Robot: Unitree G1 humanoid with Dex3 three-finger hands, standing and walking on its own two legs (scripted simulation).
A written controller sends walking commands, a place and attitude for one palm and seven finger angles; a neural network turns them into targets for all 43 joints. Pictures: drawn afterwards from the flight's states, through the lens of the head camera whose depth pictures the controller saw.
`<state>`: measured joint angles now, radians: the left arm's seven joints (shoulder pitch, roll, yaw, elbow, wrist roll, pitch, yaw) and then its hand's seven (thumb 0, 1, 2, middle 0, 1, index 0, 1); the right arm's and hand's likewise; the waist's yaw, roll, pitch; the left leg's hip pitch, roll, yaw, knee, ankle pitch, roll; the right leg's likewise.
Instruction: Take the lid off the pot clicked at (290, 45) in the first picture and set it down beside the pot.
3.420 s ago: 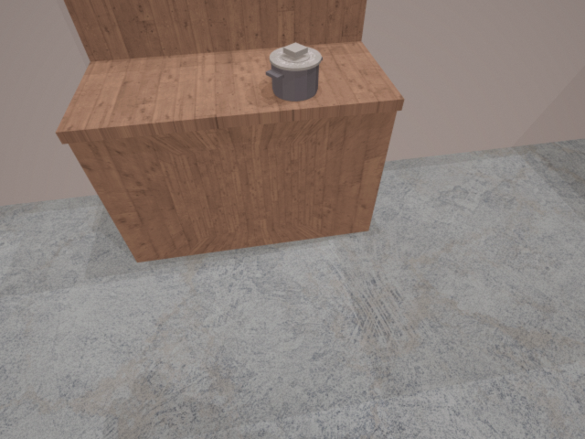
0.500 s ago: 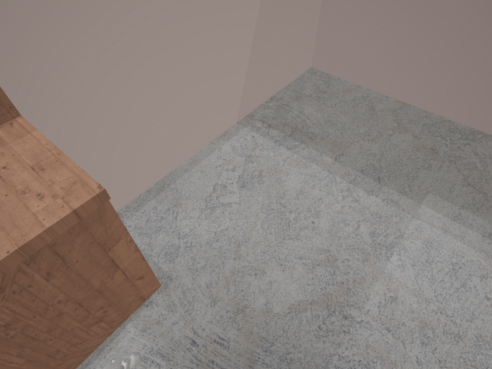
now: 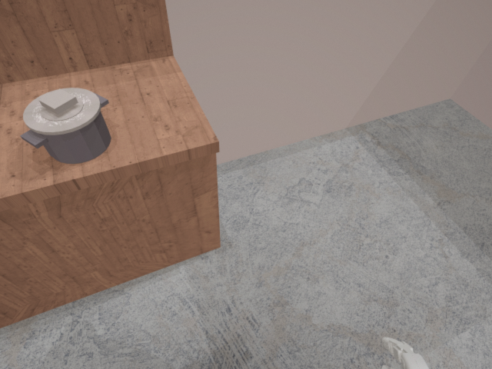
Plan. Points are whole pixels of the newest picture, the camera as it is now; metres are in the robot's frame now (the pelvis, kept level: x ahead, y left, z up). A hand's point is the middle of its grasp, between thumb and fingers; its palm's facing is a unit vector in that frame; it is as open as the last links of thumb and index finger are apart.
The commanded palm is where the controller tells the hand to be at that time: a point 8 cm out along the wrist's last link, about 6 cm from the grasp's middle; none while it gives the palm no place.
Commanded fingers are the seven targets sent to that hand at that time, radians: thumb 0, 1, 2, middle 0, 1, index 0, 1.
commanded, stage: turn to face it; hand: left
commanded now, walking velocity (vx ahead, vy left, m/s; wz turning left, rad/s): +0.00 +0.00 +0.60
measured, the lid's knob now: (58, 101) +0.58 +0.48 +0.05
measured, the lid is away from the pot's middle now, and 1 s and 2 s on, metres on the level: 0.00 0.00 0.00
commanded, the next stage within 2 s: take the last steps up to it in 0.78 s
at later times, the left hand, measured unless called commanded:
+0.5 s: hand out of the picture +0.06 +0.22 -0.14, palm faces +0.31 -0.91 -0.29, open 7.4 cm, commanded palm none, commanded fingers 0.00 0.90 0.90 -0.20 -0.30 -0.20 -0.30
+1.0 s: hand out of the picture -0.12 +0.19 -0.17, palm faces +0.52 -0.82 -0.24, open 7.4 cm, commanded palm none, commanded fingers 0.00 0.90 0.90 -0.20 -0.30 -0.20 -0.30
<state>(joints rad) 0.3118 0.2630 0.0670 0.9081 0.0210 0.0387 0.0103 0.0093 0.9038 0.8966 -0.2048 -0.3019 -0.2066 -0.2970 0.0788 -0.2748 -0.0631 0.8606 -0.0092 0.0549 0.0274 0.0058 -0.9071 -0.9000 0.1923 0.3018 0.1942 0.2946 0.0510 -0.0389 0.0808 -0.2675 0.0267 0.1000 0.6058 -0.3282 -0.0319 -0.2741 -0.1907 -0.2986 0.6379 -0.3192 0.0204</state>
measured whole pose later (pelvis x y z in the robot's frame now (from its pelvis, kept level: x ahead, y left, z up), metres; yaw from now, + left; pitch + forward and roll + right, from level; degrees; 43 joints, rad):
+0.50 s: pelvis +0.00 -0.01 +0.00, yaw +16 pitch +0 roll +1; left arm 0.16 0.22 0.06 0.86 0.00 0.03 0.02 0.01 0.91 0.90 -0.20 -0.30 -0.20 -0.30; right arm 0.26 -0.22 -0.06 0.95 -0.01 0.06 0.00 0.01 -0.90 -0.90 0.20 0.30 0.20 0.30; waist -0.03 0.03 0.05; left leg -0.31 -0.11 -0.15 0.56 -0.24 0.01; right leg -0.27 -0.01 0.01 0.56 -0.28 0.04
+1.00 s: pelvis -0.02 +0.00 +0.01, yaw +28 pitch -1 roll +1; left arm 0.29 0.26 0.07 0.99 0.02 0.07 0.01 0.01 0.91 0.90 -0.20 -0.30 -0.20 -0.30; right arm 0.15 -0.20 -0.03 0.94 -0.02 0.02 0.00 0.00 -0.91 -0.90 0.20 0.30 0.20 0.30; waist 0.04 -0.06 0.06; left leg -0.20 -0.02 0.03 0.52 -0.29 0.03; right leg -0.38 -0.08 -0.06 0.92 -0.46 0.03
